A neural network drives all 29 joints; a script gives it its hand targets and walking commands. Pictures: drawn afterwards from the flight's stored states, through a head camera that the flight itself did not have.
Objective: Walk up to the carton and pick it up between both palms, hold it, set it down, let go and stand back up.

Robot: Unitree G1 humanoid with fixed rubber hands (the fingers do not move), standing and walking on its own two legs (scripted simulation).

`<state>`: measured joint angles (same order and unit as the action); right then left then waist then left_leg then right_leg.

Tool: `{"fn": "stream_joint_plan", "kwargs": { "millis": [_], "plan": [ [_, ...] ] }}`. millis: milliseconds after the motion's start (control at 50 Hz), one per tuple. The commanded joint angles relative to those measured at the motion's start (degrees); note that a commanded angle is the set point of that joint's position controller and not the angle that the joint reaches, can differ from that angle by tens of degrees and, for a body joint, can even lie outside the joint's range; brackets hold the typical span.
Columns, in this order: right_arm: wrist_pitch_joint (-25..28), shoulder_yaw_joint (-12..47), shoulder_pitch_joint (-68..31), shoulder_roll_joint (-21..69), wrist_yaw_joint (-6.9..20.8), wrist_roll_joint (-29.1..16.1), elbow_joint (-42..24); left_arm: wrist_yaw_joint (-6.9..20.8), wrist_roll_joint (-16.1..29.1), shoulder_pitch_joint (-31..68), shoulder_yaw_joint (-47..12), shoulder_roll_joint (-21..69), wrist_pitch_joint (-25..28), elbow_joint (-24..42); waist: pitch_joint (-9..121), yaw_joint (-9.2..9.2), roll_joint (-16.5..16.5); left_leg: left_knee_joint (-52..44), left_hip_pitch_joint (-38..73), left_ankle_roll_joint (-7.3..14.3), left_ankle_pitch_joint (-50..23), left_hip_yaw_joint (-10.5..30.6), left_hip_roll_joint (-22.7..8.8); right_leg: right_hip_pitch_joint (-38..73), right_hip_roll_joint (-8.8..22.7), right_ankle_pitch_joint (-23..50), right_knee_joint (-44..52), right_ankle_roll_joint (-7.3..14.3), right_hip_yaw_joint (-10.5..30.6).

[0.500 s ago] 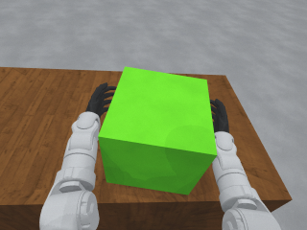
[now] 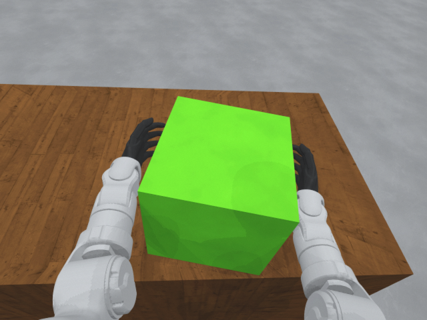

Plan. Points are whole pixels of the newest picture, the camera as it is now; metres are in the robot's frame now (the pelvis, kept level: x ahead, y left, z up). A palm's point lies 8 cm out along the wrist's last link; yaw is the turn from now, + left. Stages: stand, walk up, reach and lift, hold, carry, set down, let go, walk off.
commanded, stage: set down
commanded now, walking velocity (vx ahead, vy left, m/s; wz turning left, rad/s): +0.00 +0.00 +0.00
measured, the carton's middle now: (218, 185) +0.39 -0.01 +0.01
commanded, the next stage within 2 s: none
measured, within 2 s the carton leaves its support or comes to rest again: rests again in 0.52 s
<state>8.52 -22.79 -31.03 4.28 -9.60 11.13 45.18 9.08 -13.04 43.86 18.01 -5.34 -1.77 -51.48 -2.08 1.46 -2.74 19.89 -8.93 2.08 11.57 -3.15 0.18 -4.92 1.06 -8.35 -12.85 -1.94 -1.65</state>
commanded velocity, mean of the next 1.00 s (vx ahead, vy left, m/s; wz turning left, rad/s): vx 0.00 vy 0.00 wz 0.00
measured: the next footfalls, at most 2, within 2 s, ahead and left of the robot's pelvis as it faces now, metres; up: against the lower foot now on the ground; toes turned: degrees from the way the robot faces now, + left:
none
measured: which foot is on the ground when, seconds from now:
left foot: down 0.00-1.00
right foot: down 0.00-1.00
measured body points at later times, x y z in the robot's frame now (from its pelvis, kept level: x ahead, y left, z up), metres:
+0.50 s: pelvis -0.01 -0.01 +0.00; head +0.03 +0.03 +0.45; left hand +0.42 +0.16 +0.06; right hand +0.37 -0.18 +0.04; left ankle -0.01 +0.09 -0.75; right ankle -0.02 -0.14 -0.75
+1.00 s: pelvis -0.02 +0.00 +0.00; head +0.04 +0.04 +0.44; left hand +0.42 +0.16 +0.05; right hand +0.36 -0.17 +0.04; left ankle -0.01 +0.09 -0.75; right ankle -0.02 -0.14 -0.75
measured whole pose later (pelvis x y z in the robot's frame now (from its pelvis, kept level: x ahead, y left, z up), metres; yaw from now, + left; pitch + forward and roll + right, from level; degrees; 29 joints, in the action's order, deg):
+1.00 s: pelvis -0.02 +0.00 +0.00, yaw +0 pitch +6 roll -2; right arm 21.1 -32.9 -34.3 6.4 -8.8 18.5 54.2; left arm 8.2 -17.5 47.3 21.2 -7.1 12.9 -64.7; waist 0.0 0.9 -4.2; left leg 21.4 -17.9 1.8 9.9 -2.5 -0.3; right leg -13.6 0.7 -7.0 -14.3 -1.3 -2.3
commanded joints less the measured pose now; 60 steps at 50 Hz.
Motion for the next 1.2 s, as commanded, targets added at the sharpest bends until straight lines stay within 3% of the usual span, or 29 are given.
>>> {"fn": "stream_joint_plan", "kwargs": {
  "millis": [0, 40, 160, 240, 380, 420, 600, 880, 960, 1040, 1180],
  "plan": [
    [6.6, 21.9, -37.4, 30.9, 6.5, 2.8, -8.6, 4.0, 0.2, 29.7, -14.6, 29.1, 3.4, 4.2, 33.4, -0.03, 5.2, 0.9, 10.2, -5.5, -32.3, -2.5, -0.4, 10.6, -2.7, 25.1, -3.6, 0.4, -3.4],
    [7.2, 21.5, -36.8, 31.2, 6.4, 3.4, -7.4, 3.8, 0.3, 29.9, -14.7, 29.3, 4.2, 3.4, 33.5, 0.51, 5.0, 1.1, 10.2, -5.5, -32.3, -2.4, -0.4, 10.0, -2.7, 24.9, -3.3, 0.6, -3.3],
    [10.3, 22.0, -37.9, 31.5, 6.7, 3.6, -6.2, 2.6, 0.7, 30.3, -16.1, 30.2, 7.6, 1.6, 37.9, -0.43, 5.9, 2.4, 10.3, -5.8, -35.4, -1.8, -0.9, 8.5, -2.9, 26.0, -3.8, 1.2, -3.2],
    [10.8, 20.6, -36.7, 31.8, 6.3, 4.8, -3.3, 3.0, 0.7, 30.8, -15.4, 29.8, 9.1, -1.0, 35.3, 0.77, 4.7, 1.5, 8.1, -5.2, -31.4, -1.8, -0.8, 8.1, -2.4, 24.7, -3.4, 1.1, -2.8],
    [12.1, 19.6, -37.6, 33.0, 6.4, 5.8, -1.8, 3.0, -0.3, 32.2, -12.8, 29.0, 11.7, -4.7, 35.5, -0.66, 4.9, 0.9, 4.5, -4.7, -28.2, -2.2, -0.6, 9.5, -1.7, 24.4, -4.2, 1.0, -2.3],
    [12.5, 18.6, -36.9, 32.9, 6.4, 6.4, -0.5, 3.0, -0.3, 32.1, -13.0, 29.4, 12.4, -5.4, 36.2, 0.05, 4.7, 1.0, 5.1, -4.9, -28.1, -2.0, -0.8, 8.5, -1.8, 24.2, -4.2, 0.9, -2.5],
    [13.2, 15.1, -34.9, 32.4, 6.4, 8.2, 4.2, 2.7, -2.5, 31.6, -10.3, 28.0, 13.6, -8.1, 32.3, -0.26, 4.8, 0.3, 4.2, -4.7, -24.2, -2.3, -1.2, 5.7, -1.9, 17.7, -3.1, 1.4, -2.9],
    [14.8, 8.7, -33.0, 30.4, 7.3, 11.6, 8.7, 1.4, -5.3, 30.5, -8.5, 27.6, 15.0, -9.4, 30.8, -0.21, 8.7, 1.0, 6.0, -6.6, -23.2, -1.9, -1.7, -1.7, -2.4, 9.8, -1.8, 2.4, -4.1],
    [14.3, 7.7, -32.3, 30.9, 7.3, 12.9, 9.6, 1.9, -6.3, 30.2, -6.2, 26.4, 15.2, -11.7, 27.6, -0.25, 6.5, -0.3, 1.7, -4.9, -17.1, -2.2, -1.3, -0.6, -1.7, 8.2, -2.2, 1.6, -3.8],
    [14.5, 6.1, -31.6, 30.6, 7.3, 13.6, 10.7, 1.5, -6.8, 30.2, -6.0, 26.8, 15.4, -11.4, 28.6, -0.12, 7.6, 0.1, 3.6, -5.9, -18.9, -2.1, -1.7, -2.9, -2.2, 7.4, -1.9, 2.0, -4.5],
    [14.5, 3.8, -31.5, 31.1, 7.5, 15.7, 11.1, 1.4, -8.2, 30.3, -3.6, 25.7, 15.8, -13.0, 26.9, -0.50, 6.6, -0.8, 0.5, -5.1, -13.4, -2.3, -1.6, -3.4, -1.7, 4.6, -2.1, 1.6, -4.4]
  ]
}}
